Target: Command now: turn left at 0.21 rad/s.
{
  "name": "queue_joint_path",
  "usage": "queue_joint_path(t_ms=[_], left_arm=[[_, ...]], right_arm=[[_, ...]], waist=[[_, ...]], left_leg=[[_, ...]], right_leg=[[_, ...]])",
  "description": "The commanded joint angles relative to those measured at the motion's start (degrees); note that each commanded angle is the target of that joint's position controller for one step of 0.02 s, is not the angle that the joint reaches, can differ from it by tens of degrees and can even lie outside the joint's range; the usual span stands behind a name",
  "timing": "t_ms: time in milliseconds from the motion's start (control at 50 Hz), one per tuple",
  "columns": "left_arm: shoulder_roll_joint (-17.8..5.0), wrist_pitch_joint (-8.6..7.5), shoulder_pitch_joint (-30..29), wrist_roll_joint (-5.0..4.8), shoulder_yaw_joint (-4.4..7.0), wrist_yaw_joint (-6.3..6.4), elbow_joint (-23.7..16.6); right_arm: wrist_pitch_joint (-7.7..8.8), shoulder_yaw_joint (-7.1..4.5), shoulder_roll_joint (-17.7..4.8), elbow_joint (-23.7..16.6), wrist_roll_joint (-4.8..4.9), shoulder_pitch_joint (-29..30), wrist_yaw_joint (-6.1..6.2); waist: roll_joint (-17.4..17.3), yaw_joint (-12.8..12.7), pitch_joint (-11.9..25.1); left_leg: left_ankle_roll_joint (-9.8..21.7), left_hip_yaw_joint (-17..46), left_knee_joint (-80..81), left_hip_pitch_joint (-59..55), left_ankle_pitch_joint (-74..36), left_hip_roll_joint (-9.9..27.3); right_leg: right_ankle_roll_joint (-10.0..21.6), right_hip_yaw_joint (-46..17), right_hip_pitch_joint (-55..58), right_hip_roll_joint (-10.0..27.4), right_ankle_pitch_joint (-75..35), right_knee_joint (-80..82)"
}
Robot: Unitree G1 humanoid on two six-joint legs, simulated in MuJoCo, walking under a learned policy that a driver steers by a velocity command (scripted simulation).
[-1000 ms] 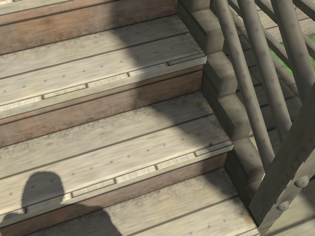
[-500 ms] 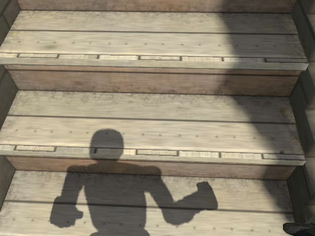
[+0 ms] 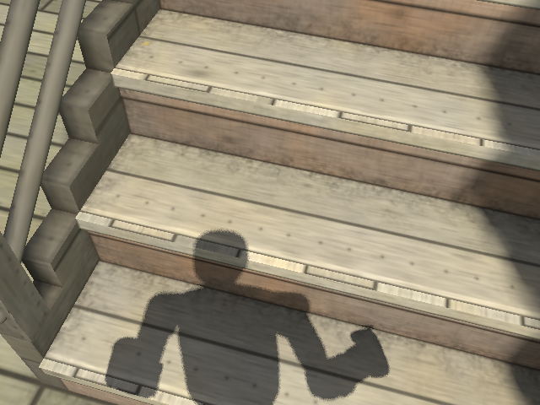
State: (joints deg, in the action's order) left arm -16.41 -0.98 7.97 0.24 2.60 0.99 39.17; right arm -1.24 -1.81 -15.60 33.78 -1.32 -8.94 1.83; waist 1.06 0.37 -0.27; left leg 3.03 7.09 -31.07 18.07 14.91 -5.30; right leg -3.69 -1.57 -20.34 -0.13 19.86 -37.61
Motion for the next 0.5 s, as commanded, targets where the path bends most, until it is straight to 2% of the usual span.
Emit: queue_joint_path(t_ms=[20,40,60,80,100,120,140,180,240,280,300,320,360,400,440,460,480,500], left_arm=[[-4.8,-1.94,-0.5,0.74,1.14,-0.83,-4.2],[-7.6,-2.11,0.9,1.83,1.54,-0.75,-4.3],[-8.8,-1.93,-0.7,2.55,1.53,-0.91,-3.9],[-2.9,-0.21,-0.2,2.46,-0.40,-0.95,-3.1],[-1.7,0.42,-2.9,2.12,-1.05,-1.12,-3.6],[-1.6,0.83,-4.3,2.23,-1.18,-1.23,-4.2],[-2.6,0.82,-3.5,2.54,-1.03,-1.11,-3.9],[-4.3,0.55,-2.0,2.07,-0.42,-0.96,-3.3],[-3.9,0.14,-1.5,1.21,-0.36,-0.30,-3.6],[-3.6,-0.12,-1.7,1.20,-0.41,-0.08,-3.7],[-4.1,-2.17,-0.5,0.09,-0.09,0.39,-3.7],[-3.6,-3.29,-0.6,-0.45,-0.28,0.40,-3.3],[-4.3,-4.43,0.1,-0.77,0.03,0.19,-3.0],[-4.3,-4.58,-1.6,-0.61,0.16,-0.02,-4.0],[-3.6,-4.76,-3.6,-0.06,0.19,-0.37,-6.1],[-3.0,-4.93,-4.6,0.26,-0.06,-0.60,-7.0],[-2.4,-5.14,-5.8,0.53,-0.43,-0.72,-7.5],[-1.7,-4.81,-7.3,0.21,-0.78,-0.69,-8.2]], right_arm=[[0.79,-1.75,-7.3,-2.8,0.54,-0.2,0.23],[1.39,-1.32,-6.1,-2.7,-0.26,-1.9,0.29],[2.07,-0.72,-4.5,-3.0,-0.71,-4.2,-0.17],[1.28,0.00,-3.3,-0.8,-1.64,-4.0,-2.19],[0.87,0.37,-1.7,-0.5,-1.93,-2.8,-3.27],[0.80,0.32,-1.9,0.3,-1.84,-1.4,-3.84],[0.83,0.08,-2.8,0.2,-1.71,-0.3,-4.11],[1.53,-0.04,-3.6,1.1,-1.55,-1.2,-3.76],[3.01,0.45,-2.4,2.7,-1.06,-2.2,-2.41],[3.47,0.72,-1.6,3.0,-0.95,-2.3,-2.13],[4.55,0.07,-3.0,2.8,1.14,-3.6,-1.22],[5.25,0.33,-2.4,2.8,1.47,-3.3,-0.98],[6.31,0.60,-1.3,2.7,1.24,-3.8,-1.23],[6.69,0.54,-1.5,2.9,1.22,-5.0,-1.78],[6.77,-0.17,-3.2,3.3,1.13,-6.7,-2.28],[6.53,-0.86,-4.8,3.7,1.25,-9.4,-2.49],[6.04,-1.51,-6.3,4.4,1.23,-14.0,-2.47],[5.74,-1.72,-7.2,5.4,0.91,-18.7,-2.52]], waist=[[-8.3,-0.9,5.4],[-3.5,0.0,7.4],[6.4,3.1,9.0],[4.4,1.3,8.4],[5.1,2.2,5.4],[5.4,1.3,3.5],[6.0,0.6,1.6],[5.7,0.4,0.7],[2.5,-0.1,-0.5],[2.0,-0.2,-1.3],[3.7,-0.5,-0.3],[4.0,-0.2,-1.1],[4.0,0.0,-1.5],[1.8,0.7,0.2],[-3.6,0.9,3.9],[-7.8,2.1,6.1],[-12.1,4.6,7.2],[-16.0,6.5,4.8]], left_leg=[[6.5,14.9,6.8,-4.7,-16.7,12.8],[3.5,12.3,3.6,-0.3,-10.8,10.6],[0.3,5.5,2.3,2.5,0.5,5.2],[-1.8,1.9,3.6,-2.6,3.1,2.2],[-2.0,1.6,6.5,-6.4,0.9,2.8],[-2.1,2.1,7.0,-7.4,-1.2,2.7],[-1.6,2.6,6.9,-7.2,-2.6,3.0],[-0.9,2.7,6.8,-5.5,-2.1,3.3],[-0.3,1.7,5.9,-1.8,1.5,2.3],[-0.1,1.4,5.2,-1.3,1.1,2.2],[0.2,0.7,3.2,0.7,5.6,2.2],[0.4,0.4,2.4,2.5,5.4,2.6],[0.3,-0.9,0.7,4.5,2.2,2.8],[0.2,-1.3,0.7,2.7,-5.6,3.3],[1.3,1.3,2.2,-4.5,-20.3,3.8],[3.4,5.2,2.9,-11.5,-28.0,5.4],[7.6,13.0,6.1,-20.0,-32.1,9.6],[13.8,25.0,11.4,-26.4,-35.3,17.7]], right_leg=[[3.2,-0.9,8.9,1.3,-12.9,17.0],[5.6,-5.1,16.2,7.2,-24.3,16.1],[10.4,-9.6,17.2,11.6,-26.9,14.3],[11.3,-12.7,12.8,14.4,-21.9,17.7],[8.8,-9.5,7.8,11.0,-10.2,18.8],[5.9,-6.2,5.9,6.9,-0.5,19.1],[4.4,-4.5,5.0,5.0,2.5,19.4],[4.1,-3.7,6.5,3.8,2.8,18.6],[5.6,-4.6,9.8,4.0,3.5,17.0],[6.5,-5.0,10.2,4.2,2.8,16.6],[8.4,-5.8,11.5,4.2,4.4,16.0],[9.9,-8.2,12.6,5.9,4.1,16.5],[12.5,-11.9,15.2,8.8,-1.0,17.0],[12.9,-10.6,17.2,8.5,-13.0,13.6],[10.3,-2.5,15.4,2.5,-24.5,5.0],[7.9,1.1,9.7,-0.6,-24.8,-1.8],[5.6,2.6,-0.4,-3.0,-17.8,-10.1],[4.0,1.5,-14.6,-4.0,12.0,-21.4]])
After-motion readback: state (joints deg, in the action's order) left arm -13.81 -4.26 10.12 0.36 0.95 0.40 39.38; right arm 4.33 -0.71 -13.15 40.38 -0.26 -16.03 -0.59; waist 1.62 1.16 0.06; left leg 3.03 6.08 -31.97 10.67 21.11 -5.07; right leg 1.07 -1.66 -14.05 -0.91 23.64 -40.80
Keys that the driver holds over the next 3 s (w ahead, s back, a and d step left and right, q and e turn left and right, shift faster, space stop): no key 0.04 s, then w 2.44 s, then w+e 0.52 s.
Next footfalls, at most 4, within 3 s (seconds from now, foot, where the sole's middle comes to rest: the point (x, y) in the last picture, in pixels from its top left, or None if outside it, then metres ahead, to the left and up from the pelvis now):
0.04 right None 0.04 -0.13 -0.77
0.80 right None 0.22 -0.14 -0.77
1.42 left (218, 370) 0.49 0.12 -0.58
2.06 right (325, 240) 0.69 -0.10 -0.39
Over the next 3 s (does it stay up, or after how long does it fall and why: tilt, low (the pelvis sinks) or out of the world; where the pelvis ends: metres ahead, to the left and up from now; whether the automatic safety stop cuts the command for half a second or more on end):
stays up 0.96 -0.11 0.56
